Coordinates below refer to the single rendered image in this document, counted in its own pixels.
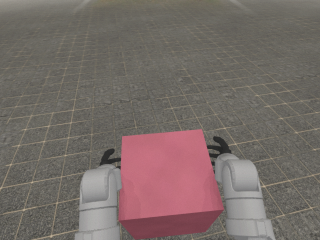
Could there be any robot right forearm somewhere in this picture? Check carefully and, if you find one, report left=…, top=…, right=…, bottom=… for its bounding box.
left=214, top=153, right=276, bottom=240

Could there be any robot right hand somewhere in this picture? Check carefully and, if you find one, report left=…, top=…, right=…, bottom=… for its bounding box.
left=207, top=136, right=232, bottom=173

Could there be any carton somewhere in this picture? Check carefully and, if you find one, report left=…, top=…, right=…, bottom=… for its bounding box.
left=118, top=129, right=224, bottom=240

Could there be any robot left forearm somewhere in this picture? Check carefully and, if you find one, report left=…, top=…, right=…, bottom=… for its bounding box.
left=74, top=164, right=122, bottom=240

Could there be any robot left hand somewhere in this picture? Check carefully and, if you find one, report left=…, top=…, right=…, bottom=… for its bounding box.
left=99, top=148, right=121, bottom=169

